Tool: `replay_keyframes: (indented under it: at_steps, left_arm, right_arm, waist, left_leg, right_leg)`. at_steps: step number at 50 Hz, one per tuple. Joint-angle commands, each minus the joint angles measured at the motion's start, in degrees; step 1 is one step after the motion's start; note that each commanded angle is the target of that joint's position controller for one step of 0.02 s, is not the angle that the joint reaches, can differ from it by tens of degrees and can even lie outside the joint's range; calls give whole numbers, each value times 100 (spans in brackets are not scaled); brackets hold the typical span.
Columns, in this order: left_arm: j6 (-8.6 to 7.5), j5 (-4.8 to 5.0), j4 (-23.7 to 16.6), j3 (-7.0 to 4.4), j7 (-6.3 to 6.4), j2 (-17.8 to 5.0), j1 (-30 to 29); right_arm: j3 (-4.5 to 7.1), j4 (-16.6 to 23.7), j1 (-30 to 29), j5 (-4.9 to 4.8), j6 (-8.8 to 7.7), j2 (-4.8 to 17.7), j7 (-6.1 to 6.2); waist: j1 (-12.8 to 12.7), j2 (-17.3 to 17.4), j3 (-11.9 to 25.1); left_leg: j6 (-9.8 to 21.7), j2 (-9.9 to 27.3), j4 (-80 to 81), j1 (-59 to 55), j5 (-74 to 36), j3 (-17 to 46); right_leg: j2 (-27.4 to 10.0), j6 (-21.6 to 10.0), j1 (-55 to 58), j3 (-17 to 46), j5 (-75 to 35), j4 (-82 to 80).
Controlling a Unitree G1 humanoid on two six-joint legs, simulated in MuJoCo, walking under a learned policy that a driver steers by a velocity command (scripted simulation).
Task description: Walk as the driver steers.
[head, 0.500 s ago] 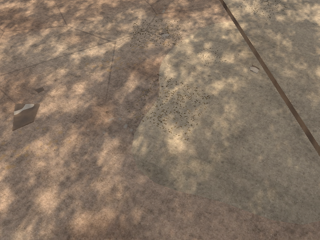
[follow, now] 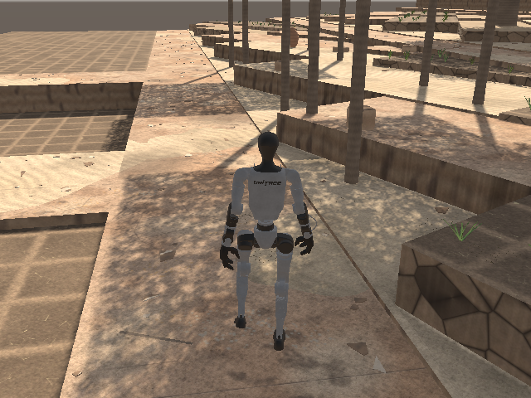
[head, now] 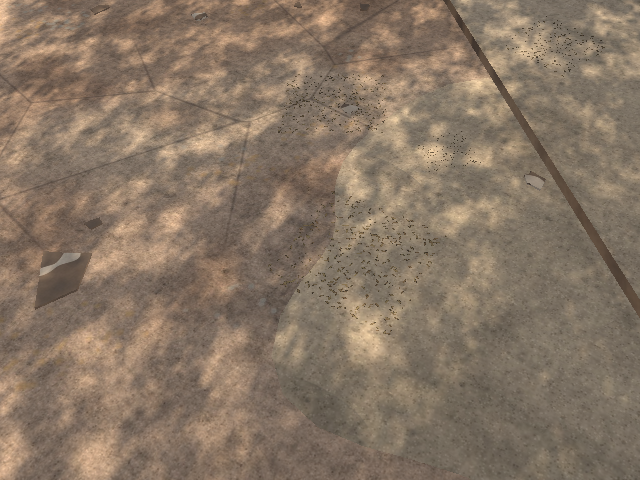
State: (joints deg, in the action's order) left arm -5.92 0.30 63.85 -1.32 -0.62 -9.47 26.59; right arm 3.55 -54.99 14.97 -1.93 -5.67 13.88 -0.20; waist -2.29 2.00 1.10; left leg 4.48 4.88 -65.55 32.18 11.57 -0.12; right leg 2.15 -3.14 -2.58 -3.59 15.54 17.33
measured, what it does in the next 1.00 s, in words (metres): walks ahead: left foot, then right foot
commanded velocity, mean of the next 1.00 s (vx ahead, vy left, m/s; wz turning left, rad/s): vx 0.34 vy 0.00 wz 0.01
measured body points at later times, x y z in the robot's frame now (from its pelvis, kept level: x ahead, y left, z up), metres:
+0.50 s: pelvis +0.28 +0.07 +0.00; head +0.30 +0.07 +0.45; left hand +0.37 +0.33 -0.14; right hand +0.33 -0.19 -0.14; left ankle +0.32 +0.15 -0.74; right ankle +0.27 -0.09 -0.65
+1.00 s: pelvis +0.46 +0.03 -0.01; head +0.49 +0.02 +0.44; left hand +0.57 +0.28 -0.14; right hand +0.52 -0.23 -0.16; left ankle +0.43 +0.17 -0.70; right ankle +0.56 -0.06 -0.75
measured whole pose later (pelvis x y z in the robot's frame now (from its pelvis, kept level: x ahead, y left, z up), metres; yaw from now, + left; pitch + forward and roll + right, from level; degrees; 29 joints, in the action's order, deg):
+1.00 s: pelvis +0.46 +0.03 -0.01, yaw +2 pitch +2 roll +0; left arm -2.8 -0.9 54.6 -2.3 0.6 -11.6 7.8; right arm 2.4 -58.2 12.2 -0.8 -0.2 13.7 2.1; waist 0.6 1.6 -0.8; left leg -1.1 2.8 -51.2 23.0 28.7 0.7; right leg 0.7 -3.4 -22.0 -4.3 4.9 24.9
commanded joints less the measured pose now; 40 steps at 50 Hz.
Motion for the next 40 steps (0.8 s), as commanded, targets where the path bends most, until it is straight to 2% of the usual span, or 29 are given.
replay_keyframes:
  at_steps: [1, 3, 5, 7, 10, 12, 13, 14, 15, 16, 17, 18, 19, 20, 21, 22, 23, 25, 27, 29, 31, 33, 35, 37, 38, 39, 40]
  left_arm:
    - [20, -45, -146, -52, 100, -707, 401]
    - [58, -67, -248, -58, 160, -823, 327]
    - [74, -56, -312, -83, 193, -940, 389]
    - [71, -2, -291, -115, 202, -1001, 556]
    - [92, 64, -273, -165, 210, -1031, 576]
    - [129, 31, -332, -222, 209, -1167, 409]
    - [171, -5, -358, -250, 204, -1237, 314]
    - [218, -36, -405, -235, 194, -1206, 193]
    - [216, -90, -559, -156, 169, -1055, 121]
    - [81, -30, -594, 106, 71, -32, 990]
    - [-119, 138, -578, 0, 35, -488, 556]
    - [-215, 290, -850, -107, 32, -871, -87]
    - [-249, 270, -970, -125, 88, -985, -485]
    - [-210, 181, -975, -188, 145, -975, -623]
    - [-111, 123, -945, -219, 168, -877, -447]
    - [-18, 117, -910, -223, 177, -738, -300]
    - [51, 122, -909, -226, 187, -655, -261]
    - [127, 88, -1058, -260, 202, -708, -614]
    - [134, 11, -1240, -298, 223, -807, -1125]
    - [104, -28, -1332, -268, 194, -701, -1442]
    - [85, -24, -1406, -212, 147, -576, -1867]
    - [104, 2, -1459, -195, 107, -604, -2161]
    - [110, 0, -1520, -198, 71, -693, -2338]
    - [73, -43, -1537, -240, 35, -859, -2273]
    - [42, -72, -1438, -284, 30, -950, -1968]
    - [11, -121, -1265, -370, 55, -1170, -1545]
    - [-2, -197, -1175, -458, 87, -1590, -1086]
  right_arm:
    - [19, 370, -381, 35, 37, 53, -58]
    - [-47, 651, -1071, 52, 29, -20, -65]
    - [-95, 827, -1573, 37, 1, -23, -105]
    - [-112, 946, -1897, 10, -14, 48, -160]
    - [-110, 1114, -2167, -4, -63, 164, -254]
    - [-13, 1089, -1821, 5, -98, 393, -285]
    - [90, 956, -1263, -1, -98, 591, -268]
    - [234, 641, -234, -17, -78, 840, -230]
    - [356, 392, 821, 37, -39, 1229, -162]
    - [426, 222, 1315, 161, -36, 1663, -195]
    - [270, 210, 1123, 151, -47, 1120, -197]
    - [185, 272, 503, 120, -81, 856, -193]
    - [105, 417, -110, 126, -111, 638, -202]
    - [60, 438, -425, 184, -145, 486, -238]
    - [18, 388, -530, 243, -177, 352, -260]
    - [2, 315, -506, 240, -175, 282, -274]
    - [3, 245, -415, 223, -181, 315, -259]
    - [28, 140, -229, 215, -191, 497, -184]
    - [37, 83, -51, 246, -166, 637, -88]
    - [20, 56, 64, 263, -99, 655, -19]
    - [9, 12, 229, 237, -44, 710, 23]
    - [6, -94, 448, 208, 8, 770, 46]
    - [-5, -172, 494, 181, 71, 737, 65]
    - [17, -210, 395, 147, 126, 763, 87]
    - [24, -203, 256, 110, 154, 769, 102]
    - [12, -207, 340, 125, 164, 713, 108]
    - [-52, -175, 656, 244, 127, 535, 106]
  waist:
    - [42, -534, -799]
    - [-51, -482, -951]
    - [-167, -585, -1015]
    - [-214, -629, -1090]
    - [-97, -650, -1121]
    - [226, -823, -707]
    - [549, -965, -269]
    - [1062, -973, 321]
    - [1439, -545, 1042]
    - [881, 1230, 2205]
    - [1025, 974, 2123]
    - [855, 808, 1066]
    - [648, 116, 620]
    - [427, -150, 313]
    - [190, -34, 256]
    - [85, 87, 170]
    - [32, 134, 51]
    - [12, 119, -226]
    - [75, 10, -428]
    - [131, 43, -364]
    - [299, 113, -269]
    - [433, 162, -184]
    - [467, 228, -163]
    - [345, 281, -42]
    - [141, 234, 87]
    - [18, 48, 325]
    - [72, -465, 937]
  left_leg:
    - [-183, 276, 576, 1368, -462, 7]
    - [-288, 219, 1494, 1357, -807, -66]
    - [-312, 57, 2281, 1040, -1165, -228]
    - [-263, -51, 2739, 840, -1318, -303]
    - [-36, -125, 3234, 708, -1228, -238]
    - [160, -370, 3334, -16, -944, -351]
    - [278, -584, 3263, -780, -793, -474]
    - [433, -764, 3297, -2092, -772, -565]
    - [763, 167, 3223, -3935, -475, 547]
    - [1782, 1727, 4126, -5803, 1126, 3718]
    - [1592, 1689, 5014, -5588, 1399, 4649]
    - [1266, 1544, 5044, -4743, 994, 3696]
    - [1090, 1369, 5131, -3718, 178, 2822]
    - [985, 1163, 5261, -2857, -469, 2167]
    - [906, 946, 5409, -2347, -665, 1712]
    - [920, 825, 5572, -2081, -662, 1470]
    - [966, 763, 5717, -1876, -706, 1263]
    - [1033, 733, 5947, -1685, -776, 1009]
    - [1024, 725, 5904, -1774, -1955, 756]
    - [845, 515, 5678, -1852, -3081, 272]
    - [670, 321, 5535, -1856, -3318, -59]
    - [641, 388, 5391, -2128, -3185, -43]
    - [611, 533, 5118, -2528, -3174, 74]
    - [516, 667, 4681, -2871, -3229, 252]
    - [399, 598, 4324, -2947, -3182, 255]
    - [211, 289, 3744, -2931, -3169, 168]
    - [-38, -87, 2746, -2278, -1945, -20]
  right_leg:
    - [-1402, -691, 276, 1113, -1895, -1021]
    - [-1375, -715, 86, 948, -1915, -1142]
    - [-1327, -701, -65, 781, -1829, -1255]
    - [-1420, -720, 25, 700, -1787, -1305]
    - [-1631, -637, 551, 577, -2248, -1072]
    - [-1701, -510, 881, 460, -3887, -441]
    - [-1656, -437, 936, 367, -4958, 259]
    - [-1416, -287, 583, 183, -5450, 1460]
    - [-1134, -100, -816, 77, -3965, 3262]
    - [91, 231, -2858, 374, 586, 5558]
    - [37, 83, -3480, 1246, 1460, 6382]
    - [-281, -25, -3977, 1084, 1132, 6549]
    - [-626, -77, -3724, 956, 559, 6270]
    - [-843, -75, -3394, 868, 223, 5922]
    - [-1036, -100, -2958, 918, 35, 5656]
    - [-1081, -101, -2767, 895, -5, 5451]
    - [-1115, -84, -2730, 836, -6, 5264]
    - [-1190, 22, -3045, 756, -294, 4803]
    - [-1168, 200, -3429, 669, -777, 4131]
    - [-1020, 269, -3268, 510, -1370, 3192]
    - [-767, 273, -2819, 285, -1979, 2338]
    - [-611, 283, -2620, 252, -2233, 1898]
    - [-542, 210, -2609, 331, -2083, 1562]
    - [-475, 58, -2433, 389, -1714, 1267]
    - [-398, -37, -2040, 344, -1892, 895]
    - [-362, -148, -1353, 299, -2785, 533]
    - [-1106, -452, -33, 920, -5239, 992]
